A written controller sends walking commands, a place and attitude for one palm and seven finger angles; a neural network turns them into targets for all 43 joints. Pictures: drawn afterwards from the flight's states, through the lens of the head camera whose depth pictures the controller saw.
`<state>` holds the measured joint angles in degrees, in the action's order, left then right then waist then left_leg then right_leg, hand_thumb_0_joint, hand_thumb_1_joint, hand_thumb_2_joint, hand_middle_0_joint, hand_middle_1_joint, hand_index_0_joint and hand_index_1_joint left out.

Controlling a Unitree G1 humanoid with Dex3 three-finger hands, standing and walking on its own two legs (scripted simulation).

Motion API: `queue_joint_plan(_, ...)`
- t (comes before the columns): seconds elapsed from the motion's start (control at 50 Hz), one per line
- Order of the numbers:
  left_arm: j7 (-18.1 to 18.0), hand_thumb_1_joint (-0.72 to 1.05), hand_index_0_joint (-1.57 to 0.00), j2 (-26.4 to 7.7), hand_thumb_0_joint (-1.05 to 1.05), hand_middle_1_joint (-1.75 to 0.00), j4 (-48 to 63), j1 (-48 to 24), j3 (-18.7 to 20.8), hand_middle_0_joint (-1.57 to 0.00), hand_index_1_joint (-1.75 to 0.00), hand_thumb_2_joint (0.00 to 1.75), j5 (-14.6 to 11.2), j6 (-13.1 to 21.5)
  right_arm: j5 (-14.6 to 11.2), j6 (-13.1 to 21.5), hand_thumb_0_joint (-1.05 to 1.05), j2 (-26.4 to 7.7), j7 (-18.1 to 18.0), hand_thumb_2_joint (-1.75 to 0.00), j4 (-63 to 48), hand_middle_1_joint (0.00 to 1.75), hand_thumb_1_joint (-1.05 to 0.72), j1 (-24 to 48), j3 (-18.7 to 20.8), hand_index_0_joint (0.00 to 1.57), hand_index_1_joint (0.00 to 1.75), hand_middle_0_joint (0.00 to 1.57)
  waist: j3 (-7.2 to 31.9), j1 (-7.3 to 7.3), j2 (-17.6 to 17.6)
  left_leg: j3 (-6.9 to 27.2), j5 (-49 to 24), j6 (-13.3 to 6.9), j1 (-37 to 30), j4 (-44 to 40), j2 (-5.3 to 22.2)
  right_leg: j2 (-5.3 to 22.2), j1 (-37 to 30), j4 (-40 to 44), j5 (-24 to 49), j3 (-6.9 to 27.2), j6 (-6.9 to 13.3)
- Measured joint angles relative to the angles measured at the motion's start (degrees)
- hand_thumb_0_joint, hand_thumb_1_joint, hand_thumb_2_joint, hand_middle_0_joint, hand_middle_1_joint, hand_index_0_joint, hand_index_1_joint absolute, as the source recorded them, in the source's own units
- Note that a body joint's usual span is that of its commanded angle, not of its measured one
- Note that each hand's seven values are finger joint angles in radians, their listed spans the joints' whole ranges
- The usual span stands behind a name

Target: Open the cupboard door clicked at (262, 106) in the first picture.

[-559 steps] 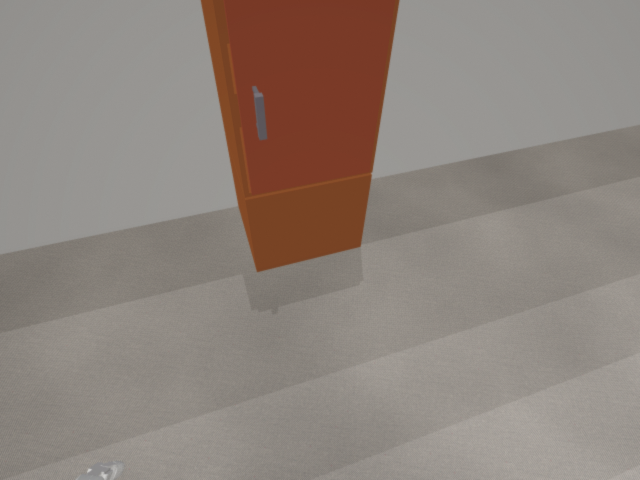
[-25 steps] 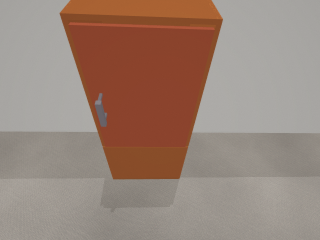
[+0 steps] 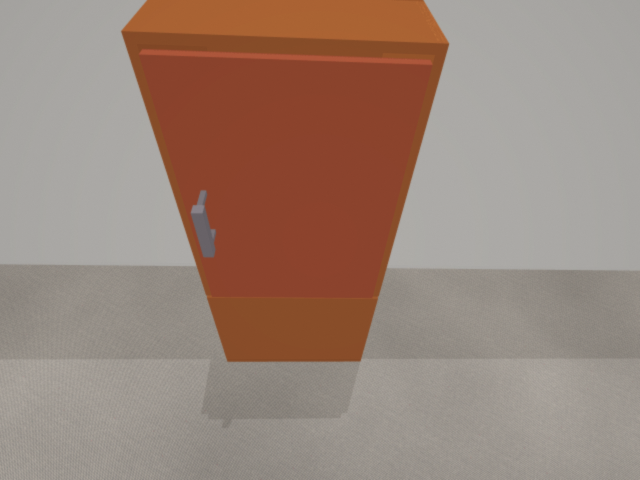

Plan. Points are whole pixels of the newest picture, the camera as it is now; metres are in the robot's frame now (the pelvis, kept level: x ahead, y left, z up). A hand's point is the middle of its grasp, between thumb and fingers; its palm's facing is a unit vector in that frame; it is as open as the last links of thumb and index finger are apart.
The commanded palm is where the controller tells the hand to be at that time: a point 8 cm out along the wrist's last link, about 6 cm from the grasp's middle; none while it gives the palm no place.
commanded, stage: raise the hand with hooked fingers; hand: left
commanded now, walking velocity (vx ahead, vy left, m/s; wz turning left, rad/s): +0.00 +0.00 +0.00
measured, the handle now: (206, 224) +0.55 +0.25 -0.06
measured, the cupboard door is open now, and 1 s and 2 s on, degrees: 0 0 0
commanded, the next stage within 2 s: none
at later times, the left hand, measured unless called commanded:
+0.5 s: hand (215, 456) +0.17 +0.15 -0.08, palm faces +0.07 -1.00 +0.01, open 8.7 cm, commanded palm +0.14 +0.22 -0.07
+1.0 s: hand (178, 413) +0.21 +0.20 -0.05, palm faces +0.09 -0.99 -0.07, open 11.7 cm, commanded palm +0.18 +0.25 -0.05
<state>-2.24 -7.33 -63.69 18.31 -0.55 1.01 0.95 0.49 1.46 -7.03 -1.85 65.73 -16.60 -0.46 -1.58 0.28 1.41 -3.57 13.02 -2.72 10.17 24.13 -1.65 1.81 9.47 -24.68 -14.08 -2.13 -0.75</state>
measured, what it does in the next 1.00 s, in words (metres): lowers itself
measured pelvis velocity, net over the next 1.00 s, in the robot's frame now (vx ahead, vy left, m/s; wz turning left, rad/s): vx -0.03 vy -0.03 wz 0.02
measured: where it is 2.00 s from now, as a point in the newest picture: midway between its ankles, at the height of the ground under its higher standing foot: outside the picture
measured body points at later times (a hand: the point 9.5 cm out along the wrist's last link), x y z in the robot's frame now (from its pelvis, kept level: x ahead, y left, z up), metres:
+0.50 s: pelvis -0.03 -0.03 -0.10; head +0.02 -0.02 +0.34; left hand +0.16 +0.20 -0.08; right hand +0.22 -0.28 -0.12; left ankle +0.00 +0.09 -0.74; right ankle -0.01 -0.13 -0.74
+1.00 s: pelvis -0.03 -0.03 -0.10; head +0.05 -0.03 +0.35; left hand +0.20 +0.25 -0.05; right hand +0.12 -0.29 -0.19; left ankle +0.00 +0.09 -0.74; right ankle -0.01 -0.13 -0.74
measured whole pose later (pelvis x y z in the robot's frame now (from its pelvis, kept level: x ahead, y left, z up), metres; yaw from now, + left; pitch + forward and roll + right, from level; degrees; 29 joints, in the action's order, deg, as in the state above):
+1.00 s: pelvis -0.03 -0.03 -0.10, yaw +1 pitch +17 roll -1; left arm 18.8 -15.1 -8.9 16.3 17.6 -19.2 25.2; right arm -1.8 10.6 -14.2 -3.7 34.8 -15.4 1.9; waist 8.5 -0.8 -1.4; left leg 0.2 29.2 0.1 55.1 67.3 2.0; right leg -0.1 52.7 -66.1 -30.5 -5.6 2.7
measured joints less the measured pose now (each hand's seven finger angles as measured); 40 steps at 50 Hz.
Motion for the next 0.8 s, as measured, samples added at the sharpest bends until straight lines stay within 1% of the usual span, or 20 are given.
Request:
queue_joint_plan(0.08,-0.39,0.91,-0.19,0.19,0.0,-0.3,-0.16,-0.05,-0.22,-0.19,-0.3,0.89,0.16,0.29,-0.09,-0.19,0.01,-0.19,0.05,-0.89,-0.34,0.3,-0.91,-0.1,-0.09,0.2,0.3,0.2,0.0,0.01,-0.45,0.16,0.27,0.09,0.75,0.92,0.35,-0.32,0.17,0.17,0.14,-0.18,0.01)
queue_joint_plan(0.1,-0.97,0.92,-0.2,-0.05,0.01,-0.3,8.78,2.83,-0.2,-0.2,-0.3,0.89,-1.87,-3.77,-0.51,-0.06,0.02,-0.64,-0.11,-0.89,-2.87,0.3,-0.92,-0.92,-0.42,0.2,0.3,0.2,-0.41,-0.2,-0.58,0.21,0.7,0.11,1.27,1.93,0.48,-0.41,0.52,-0.41,0.04,-0.25,0.03)
queue_joint_plan(0.12,-2.41,0.94,-0.2,-1.11,0.03,-0.31,19.44,6.53,0.21,-0.2,-0.3,0.89,-3.08,-6.68,-1.01,2.02,0.02,-1.14,-0.77,-0.89,-5.54,0.3,-0.93,-2.32,-0.74,0.2,0.3,0.2,-0.4,0.07,-0.28,-0.13,1.02,0.15,1.42,2.38,0.34,-0.25,1.31,-1.88,-0.55,0.08,0.47)
queue_joint_plan(0.14,-4.06,0.96,-0.2,-2.35,0.04,-0.31,28.2,9.68,0.4,-0.2,-0.31,0.89,-4.34,-6.09,-1.71,4.79,0.03,-1.63,-1.26,-0.89,-7.89,0.3,-0.93,-3.62,-0.6,0.2,0.3,0.2,0.31,0.1,0.04,-0.42,1.26,0.22,2.0,2.81,-0.03,0.18,2.66,-3.92,-1.6,0.34,0.92)
queue_joint_plan(0.18,-6.51,0.96,-0.2,-3.96,0.06,-0.32,41.15,12.32,0.35,-0.2,-0.32,0.88,-7.02,-3.71,-2.97,9.47,0.03,-3.15,-1.83,-0.89,-12.17,0.3,-0.93,-4.79,-0.06,0.2,0.3,0.2,1.46,-0.71,-0.45,0.04,2.0,0.11,3.99,5.06,-0.75,1.06,4.77,-7.29,-3.48,-0.12,0.69)
queue_joint_plan(0.22,-6.86,0.93,-0.2,-4.19,0.05,-0.33,49.3,11.08,0.61,-0.2,-0.33,0.88,-8.44,0.47,-3.0,12.34,0.03,-5.3,-2.04,-0.89,-16.11,0.3,-0.93,-4.02,0.35,0.2,0.3,0.2,2.7,-1.88,-1.94,1.06,3.3,-0.07,7.76,9.08,-0.88,1.39,7.53,-10.14,-4.65,-1.2,0.2)
queue_joint_plan(0.26,-5.34,0.89,-0.2,-3.57,0.05,-0.35,52.95,7.33,1.54,-0.2,-0.35,0.86,-8.79,7.03,-2.26,13.95,0.03,-7.02,-1.64,-0.89,-19.85,0.3,-0.92,-1.95,1.09,0.2,0.3,0.2,4.62,-2.62,-2.71,1.5,4.94,0.09,13.35,14.13,-0.75,1.47,12.7,-14.7,-6.22,-1.64,0.36)
queue_joint_plan(0.28,-3.74,0.87,-0.2,-2.98,0.04,-0.36,53.58,5.15,2.2,-0.2,-0.36,0.86,-9.19,10.95,-1.8,14.5,0.02,-7.56,-1.25,-0.89,-21.64,0.3,-0.92,-0.69,1.59,0.2,0.3,0.2,5.88,-2.59,-2.62,1.35,5.93,0.27,16.71,17.0,-0.55,1.41,16.15,-17.65,-7.22,-1.47,0.56)
queue_joint_plan(0.32,1.12,0.83,-0.2,-1.52,0.03,-0.38,54.06,1.56,3.39,-0.2,-0.38,0.84,-10.69,19.26,-1.05,15.13,0.02,-8.03,-0.08,-0.89,-25.18,0.3,-0.91,1.96,2.65,0.2,0.3,0.2,8.36,-2.13,-1.67,0.72,8.24,0.6,23.7,23.26,0.17,0.98,23.5,-24.06,-9.36,-0.79,0.93)
queue_joint_plan(0.36,7.67,0.78,-0.2,-0.34,0.02,-0.41,53.75,-0.5,4.53,-0.2,-0.41,0.82,-11.91,27.17,-0.71,14.87,0.02,-8.11,1.39,-0.89,-28.86,0.3,-0.91,4.52,3.74,0.2,0.3,0.2,9.92,-1.67,-0.4,0.36,10.79,0.77,30.01,29.72,1.09,0.35,29.99,-30.4,-11.61,-0.4,1.22)
queue_joint_plan(0.4,12.72,0.72,-0.21,-0.16,0.01,-0.44,54.08,-0.61,5.5,-0.21,-0.43,0.81,-12.19,31.52,-0.62,13.72,0.02,-8.11,2.33,-0.89,-32.67,0.3,-0.91,6.67,4.5,0.2,0.3,0.2,10.75,-1.15,0.89,0.32,13.3,1.26,35.25,35.54,1.82,-0.16,35.42,-36.28,-13.74,-0.31,2.17)
queue_joint_plan(0.42,14.21,0.7,-0.21,-0.34,0.01,-0.45,54.64,0.04,5.79,-0.21,-0.45,0.8,-12.37,31.75,-0.73,12.91,0.02,-8.14,2.51,-0.89,-34.48,0.3,-0.91,7.58,4.74,0.2,0.3,0.2,10.83,-0.81,1.36,0.41,14.31,1.47,37.31,38.07,2.09,-0.32,37.46,-38.8,-14.93,-0.36,2.42)
queue_joint_plan(0.46,15.49,0.65,-0.22,-1.0,0.01,-0.48,56.11,2.26,6.22,-0.22,-0.48,0.78,-12.9,29.49,-1.01,11.14,0.02,-8.2,2.43,-0.89,-37.61,0.3,-0.9,8.97,4.96,0.2,0.3,0.2,10.67,0.03,1.67,1.0,16.07,1.96,40.35,41.94,2.51,-0.6,40.33,-42.55,-16.81,-0.87,2.54)
queue_joint_plan(0.5,14.85,0.6,-0.22,-1.83,0.01,-0.51,57.86,5.07,6.85,-0.22,-0.51,0.76,-13.19,26.35,-1.24,9.84,0.02,-8.01,1.92,-0.89,-39.65,0.3,-0.9,9.85,4.76,0.2,0.3,0.2,10.3,0.87,1.33,2.0,17.04,2.47,42.44,44.59,2.84,-0.89,41.88,-44.66,-17.93,-1.86,3.3)
queue_joint_plan(0.54,13.42,0.55,-0.23,-2.71,0.01,-0.54,60.08,7.78,7.93,-0.23,-0.54,0.74,-13.42,24.74,-1.18,9.22,0.01,-7.4,1.2,-0.89,-40.47,0.3,-0.9,10.19,4.2,0.2,0.3,0.2,9.96,1.63,0.71,3.23,17.63,3.0,43.89,46.18,3.16,-1.2,42.67,-45.58,-18.54,-3.05,3.74)
queue_joint_plan(0.6,12.78,0.47,-0.23,-4.12,0.01,-0.58,63.5,9.57,9.9,-0.23,-0.58,0.71,-14.27,26.37,-0.85,9.34,0.01,-6.31,0.13,-0.89,-39.66,0.3,-0.9,9.85,2.76,0.2,0.3,0.2,9.83,2.55,-0.37,5.23,18.0,3.57,46.06,47.77,3.51,-1.63,43.75,-46.05,-18.89,-4.99,4.38)
queue_joint_plan(0.64,14.16,0.42,-0.23,-4.92,0.01,-0.61,64.73,8.44,11.01,-0.23,-0.61,0.69,-15.35,28.32,-0.75,9.8,0.01,-5.76,-0.37,-0.89,-38.03,0.3,-0.9,9.53,1.56,0.2,0.3,0.2,9.75,2.88,-1.25,6.4,18.06,3.86,47.53,48.67,3.64,-1.84,44.59,-46.3,-18.95,-6.12,4.73)
queue_joint_plan(0.7,18.31,0.35,-0.23,-6.18,0.01,-0.66,64.2,4.22,12.19,-0.23,-0.65,0.66,-17.16,28.49,-1.16,10.06,0.01,-5.01,-0.89,-0.89,-35.22,0.3,-0.9,8.88,-0.02,0.2,0.3,0.2,9.67,2.87,-2.36,7.26,18.05,4.16,49.31,49.59,3.81,-2.06,45.95,-46.75,-18.91,-6.93,5.06)
queue_joint_plan(0.76,22.06,0.28,-0.24,-7.36,0.01,-0.7,61.5,0.14,13.32,-0.24,-0.7,0.63,-18.74,24.43,-1.86,9.38,0.01,-4.21,-1.29,-0.89,-33.15,0.3,-0.9,7.58,-0.7,0.2,0.3,0.2,9.55,2.08,-3.05,7.02,17.83,4.34,49.48,49.2,3.96,-2.19,46.34,-46.49,-18.64,-6.68,5.06)
queue_joint_plan(0.8,23.02,0.24,-0.24,-7.85,0.01,-0.73,59.75,-1.22,14.35,-0.24,-0.73,0.61,-19.37,21.22,-2.21,8.84,0.02,-3.89,-1.45,-0.89,-32.35,0.3,-0.9,6.3,-0.63,0.21,0.3,0.2,9.57,1.19,-3.25,6.41,17.53,4.25,48.71,48.12,3.99,-2.19,45.92,-45.73,-18.29,-6.08,4.85)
